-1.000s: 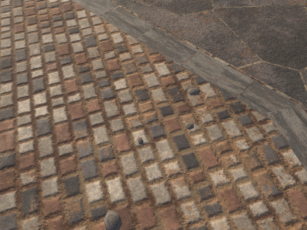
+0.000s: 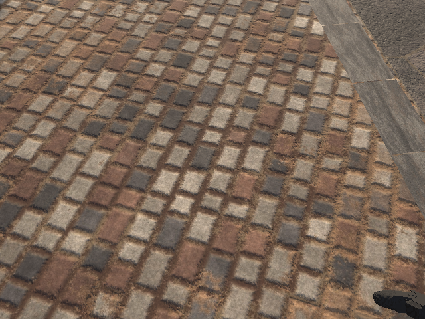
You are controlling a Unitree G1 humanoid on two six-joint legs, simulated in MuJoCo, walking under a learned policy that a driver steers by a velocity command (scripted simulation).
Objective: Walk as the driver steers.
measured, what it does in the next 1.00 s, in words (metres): walks ahead, turning left: left foot, then right foot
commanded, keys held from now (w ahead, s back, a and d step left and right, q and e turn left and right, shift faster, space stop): q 0.24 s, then w+q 0.16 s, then w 0.60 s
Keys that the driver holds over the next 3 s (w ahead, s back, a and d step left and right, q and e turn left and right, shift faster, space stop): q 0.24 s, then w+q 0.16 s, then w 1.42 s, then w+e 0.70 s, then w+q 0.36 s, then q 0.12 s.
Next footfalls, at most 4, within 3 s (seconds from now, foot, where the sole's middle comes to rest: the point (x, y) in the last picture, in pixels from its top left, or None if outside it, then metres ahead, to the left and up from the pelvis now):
0.02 left None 0.19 0.10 -0.76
0.50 right None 0.25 -0.11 -0.76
0.92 left None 0.39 0.22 -0.76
1.42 right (208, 218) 0.77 0.11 -0.76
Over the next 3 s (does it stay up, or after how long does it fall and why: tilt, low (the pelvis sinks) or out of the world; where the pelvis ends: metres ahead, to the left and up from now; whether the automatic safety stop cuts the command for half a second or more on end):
stays up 1.40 0.35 0.00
